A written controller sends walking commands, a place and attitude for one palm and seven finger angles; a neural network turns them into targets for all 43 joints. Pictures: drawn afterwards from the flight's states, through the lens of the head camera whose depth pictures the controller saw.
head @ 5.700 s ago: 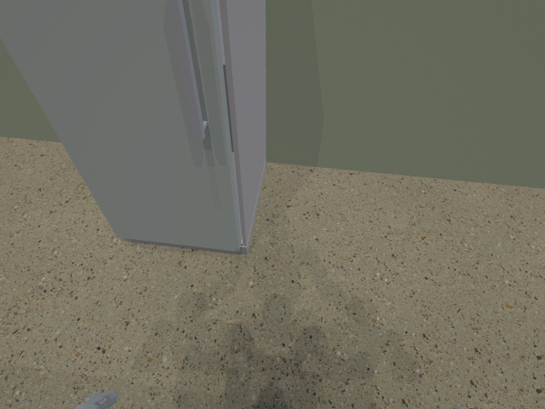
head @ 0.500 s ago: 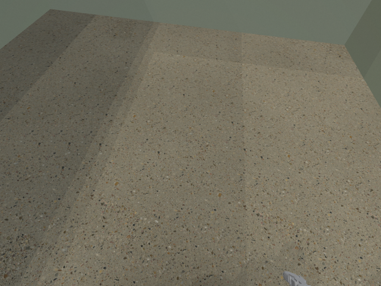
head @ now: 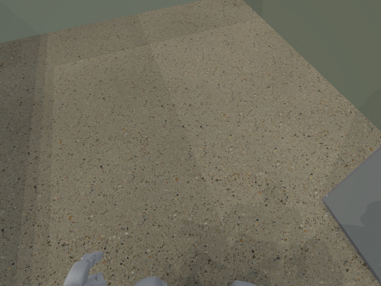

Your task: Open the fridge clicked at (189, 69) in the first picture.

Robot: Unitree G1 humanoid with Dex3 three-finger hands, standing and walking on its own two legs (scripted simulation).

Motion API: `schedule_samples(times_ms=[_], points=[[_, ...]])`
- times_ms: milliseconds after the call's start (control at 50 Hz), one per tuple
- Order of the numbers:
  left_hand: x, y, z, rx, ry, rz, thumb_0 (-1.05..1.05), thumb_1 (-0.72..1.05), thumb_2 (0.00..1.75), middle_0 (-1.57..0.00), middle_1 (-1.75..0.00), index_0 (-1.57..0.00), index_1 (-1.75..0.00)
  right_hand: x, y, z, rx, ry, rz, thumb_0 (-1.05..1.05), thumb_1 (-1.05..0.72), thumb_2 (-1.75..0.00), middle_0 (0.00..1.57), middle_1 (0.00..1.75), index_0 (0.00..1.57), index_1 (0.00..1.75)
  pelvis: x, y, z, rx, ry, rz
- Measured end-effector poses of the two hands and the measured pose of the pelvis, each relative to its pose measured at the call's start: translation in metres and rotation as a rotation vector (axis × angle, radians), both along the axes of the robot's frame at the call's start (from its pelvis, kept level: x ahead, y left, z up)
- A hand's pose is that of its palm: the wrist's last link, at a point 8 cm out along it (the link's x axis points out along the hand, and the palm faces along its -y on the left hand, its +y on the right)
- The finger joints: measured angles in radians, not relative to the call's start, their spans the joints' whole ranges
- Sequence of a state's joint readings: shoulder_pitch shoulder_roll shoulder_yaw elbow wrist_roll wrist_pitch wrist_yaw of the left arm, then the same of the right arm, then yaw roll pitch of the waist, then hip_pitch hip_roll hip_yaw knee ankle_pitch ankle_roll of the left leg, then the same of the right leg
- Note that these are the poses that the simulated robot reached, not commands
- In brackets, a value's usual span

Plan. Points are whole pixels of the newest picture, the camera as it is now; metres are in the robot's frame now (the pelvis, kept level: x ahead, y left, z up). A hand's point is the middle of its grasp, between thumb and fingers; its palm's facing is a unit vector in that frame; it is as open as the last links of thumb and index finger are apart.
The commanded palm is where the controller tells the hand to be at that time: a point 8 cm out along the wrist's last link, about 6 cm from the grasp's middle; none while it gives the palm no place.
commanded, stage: turn to face it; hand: right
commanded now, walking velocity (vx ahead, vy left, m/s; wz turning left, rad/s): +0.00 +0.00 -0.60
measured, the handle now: out of the picture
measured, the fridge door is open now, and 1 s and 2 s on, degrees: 0 0 0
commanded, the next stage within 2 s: take the last steps up to it in 1.78 s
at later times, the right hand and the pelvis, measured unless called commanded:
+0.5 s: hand out of the picture +0.08 -0.18 -0.12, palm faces +0.29 +0.91 -0.30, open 7.4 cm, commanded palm none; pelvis +0.02 +0.04 +0.01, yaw -18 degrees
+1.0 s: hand out of the picture -0.08 -0.22 -0.16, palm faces +0.61 +0.75 -0.25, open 7.4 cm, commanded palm none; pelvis +0.00 -0.01 +0.01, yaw -36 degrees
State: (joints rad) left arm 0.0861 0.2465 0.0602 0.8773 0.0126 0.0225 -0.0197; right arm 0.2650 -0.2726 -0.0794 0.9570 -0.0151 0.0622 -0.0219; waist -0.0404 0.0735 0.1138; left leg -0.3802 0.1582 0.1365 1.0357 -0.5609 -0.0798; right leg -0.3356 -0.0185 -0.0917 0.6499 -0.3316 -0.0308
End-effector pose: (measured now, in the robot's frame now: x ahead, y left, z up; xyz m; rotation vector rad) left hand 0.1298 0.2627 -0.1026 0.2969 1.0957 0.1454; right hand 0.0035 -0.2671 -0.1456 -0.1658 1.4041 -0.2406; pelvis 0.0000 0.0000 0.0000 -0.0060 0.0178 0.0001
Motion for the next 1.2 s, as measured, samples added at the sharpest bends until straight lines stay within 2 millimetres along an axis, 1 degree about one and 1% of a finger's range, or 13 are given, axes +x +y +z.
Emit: schedule_samples(times_ms=[80,200,300,380,520,640,720,840,880,940,1040,1120,1200], points=[[0.006,-0.016,0.008,-0.004,0.002,-0.03,0.0,0.91,0.9,-0.2,-0.3,-0.2,-0.3,0.013,-0.011,0.012,-0.006,-0.05,-0.024,0.0,-0.91,-0.9,0.2,0.3,0.2,0.3,0.002,-0.005,0.01,0.023,0.003,-0.043],[0.003,-0.028,0.001,-0.048,0.048,-0.066,0.0,0.9,0.9,-0.2,-0.3,-0.21,-0.3,0.048,-0.012,0.031,-0.031,-0.186,-0.045,0.0,-0.91,-0.9,0.2,0.3,0.19,0.3,0.006,-0.003,0.016,0.027,0.009,-0.114],[-0.005,-0.021,-0.014,-0.087,0.098,-0.078,0.01,0.9,0.9,-0.2,-0.3,-0.21,-0.3,0.075,0.004,0.043,-0.058,-0.28,-0.054,0.0,-0.91,-0.9,0.2,0.3,0.19,0.3,0.009,0.013,0.014,0.015,0.011,-0.173],[-0.007,-0.003,-0.034,-0.114,0.137,-0.09,0.01,0.9,0.9,-0.2,-0.3,-0.21,-0.3,0.084,0.024,0.049,-0.091,-0.349,-0.066,0.0,-0.91,-0.9,0.2,0.3,0.2,0.3,0.013,0.032,0.005,-0.002,0.012,-0.225],[0.006,0.017,-0.033,-0.104,0.194,-0.155,0.01,0.91,0.9,-0.2,-0.3,-0.2,-0.3,0.048,0.05,0.062,-0.105,-0.316,-0.158,0.0,-0.9,-0.9,0.2,0.3,0.2,0.3,0.018,0.044,0.015,-0.032,-0.01,-0.329],[0.028,0.011,-0.027,-0.067,0.224,-0.248,0.01,0.91,0.9,-0.2,-0.3,-0.2,-0.3,0.001,0.058,0.053,-0.086,-0.244,-0.271,0.0,-0.9,-0.9,0.2,0.3,0.2,0.3,0.02,0.043,0.018,-0.038,-0.014,-0.417],[0.054,-0.013,-0.022,-0.039,0.209,-0.337,0.01,0.91,0.9,-0.19,-0.3,-0.2,-0.3,-0.04,0.057,0.039,-0.064,-0.179,-0.36,0.0,-0.9,-0.9,0.2,0.3,0.2,0.3,0.018,0.034,0.014,-0.03,-0.013,-0.471],[0.099,-0.074,-0.016,-0.002,0.091,-0.489,0.01,0.91,0.9,-0.19,-0.3,-0.2,-0.3,-0.106,0.039,0.004,-0.025,-0.084,-0.505,0.0,-0.9,-0.9,0.2,0.3,0.2,0.3,0.011,0.007,-0.004,-0.007,-0.008,-0.55],[0.107,-0.092,-0.009,-0.003,0.05,-0.523,0.01,0.91,0.9,-0.2,-0.3,-0.2,-0.3,-0.12,0.032,0.0,-0.022,-0.05,-0.536,0.0,-0.9,-0.9,0.2,0.3,0.2,0.3,0.008,0.003,-0.003,-0.005,-0.01,-0.561],[0.109,-0.109,0.002,0.003,0.02,-0.554,0.01,0.91,0.9,-0.2,-0.3,-0.2,-0.3,-0.126,0.023,0.006,-0.025,-0.054,-0.565,0.0,-0.91,-0.9,0.2,0.3,0.2,0.3,0.006,-0.003,0.005,0.014,-0.017,-0.588],[0.105,-0.125,0.009,-0.003,0.037,-0.602,0.0,0.9,0.9,-0.2,-0.3,-0.21,-0.3,-0.112,0.007,0.023,-0.054,-0.156,-0.592,0.0,-0.91,-0.9,0.2,0.3,0.19,0.3,0.003,-0.007,0.016,0.031,-0.023,-0.65],[0.1,-0.128,0.006,-0.018,0.065,-0.629,0.0,0.9,0.9,-0.2,-0.3,-0.21,-0.3,-0.098,0.001,0.032,-0.087,-0.23,-0.611,0.0,-0.91,-0.9,0.2,0.3,0.19,0.3,0.004,-0.004,0.018,0.029,-0.022,-0.698],[0.096,-0.121,-0.002,-0.032,0.102,-0.642,0.01,0.9,0.9,-0.2,-0.3,-0.21,-0.3,-0.084,0.003,0.041,-0.118,-0.278,-0.626,0.0,-0.91,-0.9,0.2,0.3,0.2,0.3,0.009,0.004,0.018,0.023,-0.019,-0.745]])
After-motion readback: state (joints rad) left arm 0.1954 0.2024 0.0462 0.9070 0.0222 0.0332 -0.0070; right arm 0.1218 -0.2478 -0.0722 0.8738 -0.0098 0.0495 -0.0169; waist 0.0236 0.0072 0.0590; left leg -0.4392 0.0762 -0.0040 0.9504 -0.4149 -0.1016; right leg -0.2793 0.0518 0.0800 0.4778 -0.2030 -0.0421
